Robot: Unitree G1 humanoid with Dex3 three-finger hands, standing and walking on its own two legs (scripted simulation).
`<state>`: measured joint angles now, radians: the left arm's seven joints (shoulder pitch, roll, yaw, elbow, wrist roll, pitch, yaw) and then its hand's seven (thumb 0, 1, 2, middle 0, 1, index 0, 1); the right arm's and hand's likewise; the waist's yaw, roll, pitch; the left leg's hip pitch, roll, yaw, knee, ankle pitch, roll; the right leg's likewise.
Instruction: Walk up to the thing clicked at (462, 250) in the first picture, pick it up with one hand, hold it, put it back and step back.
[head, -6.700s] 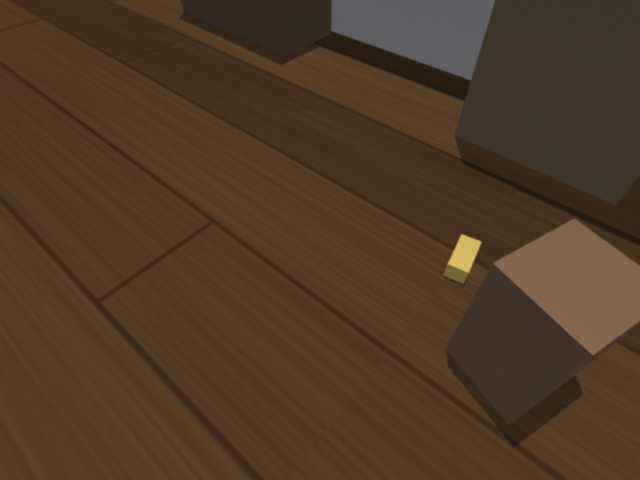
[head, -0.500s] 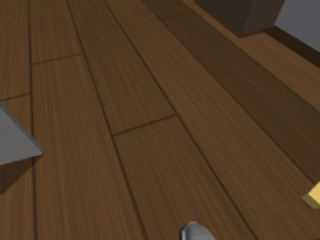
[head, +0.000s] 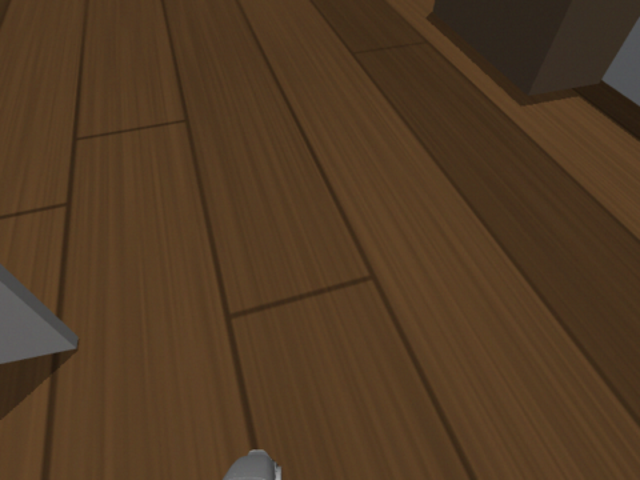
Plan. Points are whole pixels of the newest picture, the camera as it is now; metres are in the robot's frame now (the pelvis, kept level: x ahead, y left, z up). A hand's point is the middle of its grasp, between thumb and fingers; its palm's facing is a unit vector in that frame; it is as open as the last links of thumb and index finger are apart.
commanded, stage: walk up
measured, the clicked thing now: out of the picture +0.19 -0.95 -0.73
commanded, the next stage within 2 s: none
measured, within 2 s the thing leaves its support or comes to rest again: neither
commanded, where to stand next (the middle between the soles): +0.46 -0.01 m, yaw +0 degrees
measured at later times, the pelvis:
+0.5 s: pelvis +0.20 -0.02 -0.01, yaw -2 degrees
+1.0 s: pelvis +0.34 -0.01 -0.01, yaw +1 degrees
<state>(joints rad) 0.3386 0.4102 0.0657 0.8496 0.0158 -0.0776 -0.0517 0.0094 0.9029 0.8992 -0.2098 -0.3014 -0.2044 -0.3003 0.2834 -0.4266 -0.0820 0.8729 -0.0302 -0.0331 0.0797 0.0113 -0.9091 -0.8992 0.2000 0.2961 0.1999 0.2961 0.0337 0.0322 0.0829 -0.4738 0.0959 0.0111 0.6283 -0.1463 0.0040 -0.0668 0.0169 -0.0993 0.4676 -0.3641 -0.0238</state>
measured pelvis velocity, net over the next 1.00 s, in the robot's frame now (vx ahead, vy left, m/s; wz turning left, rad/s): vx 0.34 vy -0.01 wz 0.02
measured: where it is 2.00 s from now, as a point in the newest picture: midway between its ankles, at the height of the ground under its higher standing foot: (328, 413)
